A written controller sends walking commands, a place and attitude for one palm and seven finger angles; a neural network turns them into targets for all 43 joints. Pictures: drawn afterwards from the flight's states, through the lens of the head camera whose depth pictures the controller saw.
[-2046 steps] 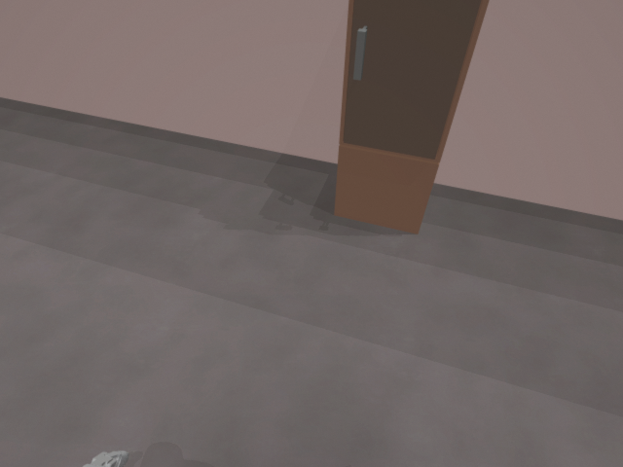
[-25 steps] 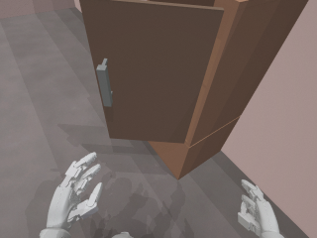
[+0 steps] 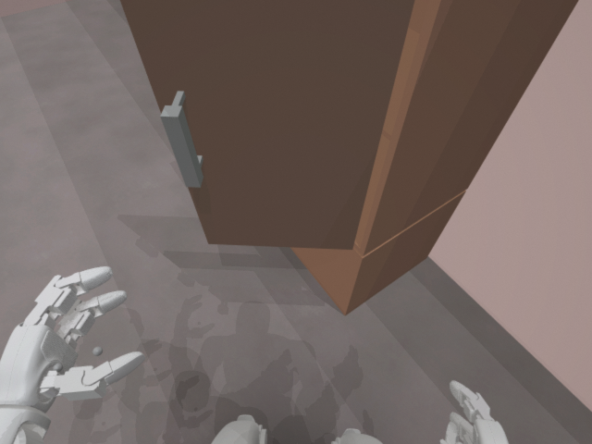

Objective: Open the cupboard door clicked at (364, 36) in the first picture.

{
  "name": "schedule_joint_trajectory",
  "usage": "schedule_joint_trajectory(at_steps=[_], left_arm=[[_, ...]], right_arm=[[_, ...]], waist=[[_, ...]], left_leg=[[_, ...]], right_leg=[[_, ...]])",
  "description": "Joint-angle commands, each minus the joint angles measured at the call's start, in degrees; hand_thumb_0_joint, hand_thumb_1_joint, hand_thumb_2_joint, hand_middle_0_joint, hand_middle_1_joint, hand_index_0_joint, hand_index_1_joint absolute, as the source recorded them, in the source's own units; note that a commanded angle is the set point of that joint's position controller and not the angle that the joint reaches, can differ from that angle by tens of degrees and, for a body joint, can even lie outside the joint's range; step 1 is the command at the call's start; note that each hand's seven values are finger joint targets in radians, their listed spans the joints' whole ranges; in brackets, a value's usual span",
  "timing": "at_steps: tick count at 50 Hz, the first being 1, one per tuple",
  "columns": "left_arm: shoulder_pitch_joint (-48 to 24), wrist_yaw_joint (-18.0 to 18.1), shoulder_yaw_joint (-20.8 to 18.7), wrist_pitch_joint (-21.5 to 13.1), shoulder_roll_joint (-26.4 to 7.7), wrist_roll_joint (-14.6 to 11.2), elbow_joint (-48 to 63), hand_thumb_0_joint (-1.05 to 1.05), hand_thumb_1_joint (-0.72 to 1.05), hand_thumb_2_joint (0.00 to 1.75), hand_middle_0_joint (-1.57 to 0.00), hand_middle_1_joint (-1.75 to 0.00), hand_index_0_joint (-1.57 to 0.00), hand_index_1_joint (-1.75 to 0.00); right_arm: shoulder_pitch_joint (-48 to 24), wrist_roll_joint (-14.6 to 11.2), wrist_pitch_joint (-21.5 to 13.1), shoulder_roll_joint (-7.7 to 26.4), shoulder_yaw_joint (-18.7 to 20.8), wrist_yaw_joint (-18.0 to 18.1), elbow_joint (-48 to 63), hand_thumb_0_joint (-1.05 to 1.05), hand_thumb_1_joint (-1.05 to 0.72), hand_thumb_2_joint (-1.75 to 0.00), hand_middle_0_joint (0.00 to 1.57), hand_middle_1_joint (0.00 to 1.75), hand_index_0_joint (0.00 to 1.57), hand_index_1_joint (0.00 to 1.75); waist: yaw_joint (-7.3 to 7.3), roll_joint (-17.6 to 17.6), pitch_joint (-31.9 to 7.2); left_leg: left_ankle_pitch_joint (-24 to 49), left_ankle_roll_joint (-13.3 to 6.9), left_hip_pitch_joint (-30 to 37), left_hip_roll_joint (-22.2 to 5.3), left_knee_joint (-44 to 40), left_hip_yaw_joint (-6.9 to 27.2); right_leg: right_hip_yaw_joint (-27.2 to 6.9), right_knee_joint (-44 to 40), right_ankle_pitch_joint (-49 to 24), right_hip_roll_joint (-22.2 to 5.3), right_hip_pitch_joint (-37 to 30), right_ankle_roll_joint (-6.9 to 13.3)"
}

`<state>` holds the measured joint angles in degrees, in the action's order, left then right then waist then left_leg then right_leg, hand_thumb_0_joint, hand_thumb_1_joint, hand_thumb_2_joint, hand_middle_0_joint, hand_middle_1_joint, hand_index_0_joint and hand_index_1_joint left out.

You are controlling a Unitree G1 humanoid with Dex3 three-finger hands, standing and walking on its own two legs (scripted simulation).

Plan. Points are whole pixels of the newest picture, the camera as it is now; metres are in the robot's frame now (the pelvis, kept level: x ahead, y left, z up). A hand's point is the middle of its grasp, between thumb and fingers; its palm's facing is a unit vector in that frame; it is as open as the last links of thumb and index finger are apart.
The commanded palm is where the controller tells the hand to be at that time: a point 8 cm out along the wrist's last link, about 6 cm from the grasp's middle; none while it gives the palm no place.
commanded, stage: raise the hand with hooked fingers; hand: left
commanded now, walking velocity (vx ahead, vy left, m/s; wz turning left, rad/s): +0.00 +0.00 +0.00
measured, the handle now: (187, 141) +0.55 +0.20 +0.08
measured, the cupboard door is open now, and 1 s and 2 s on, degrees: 53 53 53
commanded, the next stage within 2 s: move the hooked fingers beside the handle in 1.22 s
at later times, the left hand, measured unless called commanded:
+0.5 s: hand (33, 318) +0.25 +0.31 +0.08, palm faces +0.04 -1.00 -0.05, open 13.8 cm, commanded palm +0.22 +0.36 +0.09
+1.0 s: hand (41, 279) +0.29 +0.31 +0.09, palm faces +0.01 -1.00 -0.04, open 14.0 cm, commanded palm +0.26 +0.36 +0.10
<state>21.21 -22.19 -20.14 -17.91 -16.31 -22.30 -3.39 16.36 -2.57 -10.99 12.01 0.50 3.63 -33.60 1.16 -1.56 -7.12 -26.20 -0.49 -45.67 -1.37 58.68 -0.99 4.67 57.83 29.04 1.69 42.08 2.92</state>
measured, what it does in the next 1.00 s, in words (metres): stands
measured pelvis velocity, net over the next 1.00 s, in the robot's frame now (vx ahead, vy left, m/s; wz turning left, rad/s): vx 0.00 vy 0.04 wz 0.00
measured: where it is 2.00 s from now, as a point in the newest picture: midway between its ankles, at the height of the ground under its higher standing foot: outside the picture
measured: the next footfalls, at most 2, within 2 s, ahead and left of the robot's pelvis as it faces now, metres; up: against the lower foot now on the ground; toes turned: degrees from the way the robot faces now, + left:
none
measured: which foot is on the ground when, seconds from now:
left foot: down 0.00-1.00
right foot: down 0.00-1.00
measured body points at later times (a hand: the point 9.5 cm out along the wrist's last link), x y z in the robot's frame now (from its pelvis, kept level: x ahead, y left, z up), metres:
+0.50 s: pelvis -0.01 +0.05 +0.01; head +0.03 +0.07 +0.46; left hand +0.24 +0.37 +0.08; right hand +0.17 -0.18 -0.05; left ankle +0.02 +0.11 -0.67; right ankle -0.01 -0.08 -0.67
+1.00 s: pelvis +0.00 +0.04 +0.02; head +0.05 +0.05 +0.47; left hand +0.28 +0.36 +0.10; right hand +0.14 -0.22 -0.05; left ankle +0.02 +0.11 -0.67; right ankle -0.01 -0.08 -0.67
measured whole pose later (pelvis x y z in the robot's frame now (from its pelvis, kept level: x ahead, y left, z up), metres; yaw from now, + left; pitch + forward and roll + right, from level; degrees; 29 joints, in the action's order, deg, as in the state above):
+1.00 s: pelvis +0.00 +0.04 +0.02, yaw +0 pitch +10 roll -3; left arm -1.0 -28.2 -23.9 -14.0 -24.2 -20.1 -21.2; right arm 18.3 -2.4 -11.3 16.6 -1.7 3.8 -31.5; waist 1.0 -1.0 -5.0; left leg -22.5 -3.6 -38.1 0.5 50.5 -1.7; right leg 3.8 47.3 23.9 0.3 33.3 0.1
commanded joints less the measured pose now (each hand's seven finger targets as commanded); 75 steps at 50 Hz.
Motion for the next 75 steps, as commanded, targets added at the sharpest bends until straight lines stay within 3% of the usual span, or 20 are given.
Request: schedule_joint_trajectory(at_steps=[1, 4, 7, 9, 10, 14, 16, 19, 23, 29, 32, 37, 39, 44, 49, 52, 61, 66, 68, 75], left_arm=[[-1.5, 1.6, -3.5, -8.9, -7.2, 0.4, 5.5, 0.0, -0.15, 0.45, -0.27, -0.98, -0.27, -0.98], [-7.3, -2.8, 0.7, -9.2, -7.5, 0.6, 1.6, 0.0, -0.22, 0.42, -0.28, -1.02, -0.28, -1.02], [-11.4, -4.9, -1.8, -8.7, -13.0, 0.0, 6.7, 0.0, -0.29, 0.39, -0.29, -1.07, -0.29, -1.07], [-14.2, -3.8, -5.5, -8.2, -17.7, -0.1, 10.3, 0.0, -0.34, 0.37, -0.29, -1.1, -0.29, -1.1], [-14.6, -2.9, -6.2, -8.6, -17.7, -0.3, 12.9, 0.0, -0.36, 0.36, -0.29, -1.11, -0.29, -1.11], [-12.2, 1.6, -8.9, -8.0, -17.4, -0.7, 10.3, 0.0, -0.45, 0.32, -0.3, -1.17, -0.3, -1.17], [-13.1, 1.8, -6.0, -5.5, -14.3, -0.1, 5.7, 0.0, -0.5, 0.3, -0.3, -1.2, -0.3, -1.2], [-15.3, -0.3, -3.4, -0.5, -13.3, 1.0, -1.1, 0.0, -0.5, 0.3, -0.3, -1.2, -0.3, -1.2], [-24.0, -3.1, -2.6, 3.4, -15.6, 2.0, -1.1, 0.0, -0.5, 0.3, -0.3, -1.2, -0.3, -1.2], [-33.7, -2.4, -9.5, -1.3, -23.3, 1.4, 2.6, 0.0, -0.5, 0.3, -0.3, -1.2, -0.3, -1.2], [-33.9, -3.2, -9.4, -1.7, -22.8, 1.5, -1.4, 0.0, -0.5, 0.3, -0.3, -1.2, -0.3, -1.2], [-34.3, -7.2, -7.4, 3.5, -21.3, 1.1, -11.2, 0.0, -0.5, 0.3, -0.3, -1.2, -0.3, -1.2], [-33.0, -8.4, -6.1, 4.7, -20.1, 1.0, -11.5, 0.0, -0.5, 0.3, -0.3, -1.2, -0.3, -1.2], [-32.2, -7.0, -9.6, 2.1, -23.5, 0.4, -6.7, 0.0, -0.5, 0.3, -0.3, -1.2, -0.3, -1.2], [-34.0, -4.6, -12.1, -1.8, -25.0, 0.2, -5.2, 0.0, -0.5, 0.3, -0.3, -1.2, -0.3, -1.2], [-34.1, -5.0, -9.7, -1.7, -23.1, 1.0, -6.0, 0.0, -0.5, 0.3, -0.3, -1.2, -0.3, -1.2], [-34.3, -7.0, -9.6, 0.5, -22.9, -0.4, -9.3, 0.0, -0.5, 0.3, -0.3, -1.2, -0.3, -1.2], [-34.6, -6.4, -9.4, -0.7, -22.8, -0.1, -9.3, 0.0, -0.5, 0.3, -0.3, -1.2, -0.3, -1.2], [-37.3, -6.3, -8.5, -1.0, -22.6, 0.4, -9.9, 0.0, -0.5, 0.3, -0.3, -1.2, -0.3, -1.2], [-47.5, -7.0, -10.8, -1.3, -27.4, 1.5, -17.3, 0.0, -0.5, 0.3, -0.3, -1.2, -0.3, -1.2]], right_arm=[[-5.2, 0.4, -4.2, 8.5, 3.5, 0.1, 7.7, 0.0, -0.9, -0.9, 0.2, 0.3, 0.2, 0.3], [-3.9, -0.3, -5.1, 10.8, 3.4, 0.6, 8.1, 0.0, -0.9, -0.9, 0.2, 0.3, 0.2, 0.3], [-2.8, -0.8, -6.4, 12.1, 3.3, 1.3, 9.5, 0.0, -0.9, -0.9, 0.2, 0.3, 0.2, 0.3], [-2.6, -0.5, -6.8, 12.2, 3.0, 1.7, 9.6, 0.0, -0.9, -0.9, 0.2, 0.3, 0.2, 0.3], [-2.8, -0.4, -7.0, 11.8, 2.7, 1.6, 9.8, 0.0, -0.9, -0.9, 0.2, 0.3, 0.2, 0.3], [-3.0, -0.1, -6.5, 11.3, 2.1, 1.1, 9.4, 0.0, -0.9, -0.9, 0.2, 0.3, 0.2, 0.3], [-3.3, -0.2, -5.4, 11.5, 1.7, 0.7, 9.7, 0.0, -0.9, -0.9, 0.2, 0.3, 0.2, 0.3], [-2.7, -0.7, -4.3, 12.4, 1.5, 0.9, 10.5, 0.0, -0.9, -0.9, 0.2, 0.3, 0.2, 0.3], [-2.3, -1.0, -4.1, 13.0, 1.3, 1.6, 11.5, 0.0, -0.9, -0.9, 0.2, 0.3, 0.2, 0.3], [-1.9, 0.1, -4.8, 12.9, 0.6, 2.2, 10.1, 0.0, -0.9, -0.9, 0.2, 0.3, 0.2, 0.3], [-1.6, 0.0, -4.5, 12.8, 0.5, 2.0, 9.2, 0.0, -0.9, -0.9, 0.2, 0.3, 0.2, 0.3], [-1.1, -0.7, -3.5, 13.4, 0.7, 2.4, 9.0, 0.0, -0.9, -0.9, 0.2, 0.3, 0.2, 0.3], [-1.0, -0.7, -3.7, 13.4, 0.9, 2.1, 9.9, 0.0, -0.9, -0.9, 0.2, 0.3, 0.2, 0.3], [-0.1, 0.0, -3.8, 13.5, 1.6, 1.0, 10.2, 0.0, -0.9, -0.9, 0.2, 0.3, 0.2, 0.3], [0.2, 0.3, -3.3, 13.2, 1.6, 0.8, 9.5, 0.0, -0.9, -0.9, 0.2, 0.3, 0.2, 0.3], [-0.3, -0.1, -2.9, 12.7, 1.3, 0.9, 9.4, 0.0, -0.9, -0.9, 0.2, 0.3, 0.2, 0.3], [-1.1, -0.6, -2.6, 12.7, 1.0, 1.9, 9.5, 0.0, -0.9, -0.9, 0.2, 0.3, 0.2, 0.3], [-1.3, -0.5, -2.8, 12.3, 0.8, 1.7, 9.3, 0.0, -0.9, -0.9, 0.2, 0.3, 0.2, 0.3], [-1.1, -0.6, -2.7, 12.4, 0.9, 1.9, 8.8, 0.0, -0.9, -0.9, 0.2, 0.3, 0.2, 0.3], [-0.3, -0.6, -1.7, 12.7, 0.6, 2.5, 7.0, 0.0, -0.9, -0.9, 0.2, 0.3, 0.2, 0.3]], waist=[[-0.5, 3.1, -7.4], [1.3, 2.2, -3.7], [-0.16, -2.2, -11.8], [-1.12, -4.8, -14.5], [-1.96, -6.5, -16.6], [-2.98, -6.9, -12.9], [-1.54, -6.7, -7.7], [-0.69, -3.8, -4.5], [-0.01, -2.6, -6.6], [-1.26, -6.1, -11.2], [-1.1, -8.2, -11.7], [-0.65, -4.5, -9.0], [-1.32, -5.2, -9.7], [-1.85, -2.7, -11.8], [-1.64, -4.4, -12.3], [-1.0, -7.5, -11.6], [-0.36, -1.3, -9.9], [-0.59, -2.2, -10.5], [0.27, -1.7, -10.4], [0.96, -1.7, -10.7]], left_leg=[[14.7, -0.8, 4.1, 1.5, -5.0, 2.9], [9.2, -1.5, 3.6, 1.4, -5.2, 3.2], [8.4, -1.9, 9.8, 1.2, -8.4, 3.6], [10.6, -1.7, 13.1, 0.9, -9.8, 4.4], [12.4, -1.4, 15.7, 0.8, -10.9, 4.9], [15.1, -0.1, 17.5, 0.2, -13.2, 6.4], [10.8, 0.5, 16.1, -0.1, -14.8, 7.0], [7.5, 0.4, 14.9, -0.2, -16.4, 7.5], [6.2, 0.3, 16.8, -0.3, -17.6, 8.4], [11.8, 2.2, 24.7, -0.5, -18.4, 10.5], [13.8, 2.6, 26.4, -0.9, -18.8, 10.6], [14.4, 1.3, 22.8, -0.3, -18.9, 8.6], [18.0, 1.2, 23.2, 0.0, -18.4, 8.1], [22.8, 1.2, 23.5, 0.2, -16.8, 7.1], [21.3, 0.6, 22.8, 0.6, -16.2, 5.7], [18.2, 0.2, 22.5, 0.7, -16.5, 5.2], [14.7, -1.4, 17.7, 1.4, -15.2, 3.4], [15.1, -1.5, 16.9, 1.5, -14.3, 2.8], [14.9, -1.6, 16.8, 1.5, -14.0, 2.7], [13.3, -1.7, 12.9, 1.4, -12.1, 2.1]], right_leg=[[-6.0, -9.4, -20.7, -2.2, -6.0, -4.4], [-6.0, -11.3, -7.6, -1.5, -0.5, -2.9], [-4.8, -11.9, -4.9, -1.2, -3.5, -2.0], [-3.3, -10.6, -7.6, -0.4, -4.9, -1.3], [-2.4, -10.0, -9.1, -0.4, -5.7, -1.1], [-0.1, -9.6, -10.9, 0.3, -5.6, -0.5], [0.8, -10.2, -8.9, 0.1, -3.1, -1.0], [0.8, -11.8, -8.5, 0.2, -3.0, -1.0], [0.6, -12.9, -8.3, 0.1, -3.8, -1.2], [0.1, -12.5, -10.0, 0.6, -4.2, -0.4], [0.1, -13.0, -10.2, 0.3, -4.0, -0.7], [0.2, -15.3, -11.9, 0.0, -6.5, -0.8], [0.2, -15.4, -13.5, 0.1, -7.8, -0.5], [0.1, -15.1, -16.4, 0.6, -8.8, -0.5], [-0.6, -14.8, -16.6, 0.6, -9.3, -0.6], [-1.0, -15.2, -14.9, 0.2, -8.8, -0.8], [-2.9, -17.2, -15.8, 0.0, -11.5, -1.5], [-3.9, -17.0, -16.5, -0.4, -12.5, -1.6], [-4.1, -16.9, -16.8, -0.5, -11.7, -1.9], [-7.1, -17.3, -14.8, -1.3, -13.1, -2.1]])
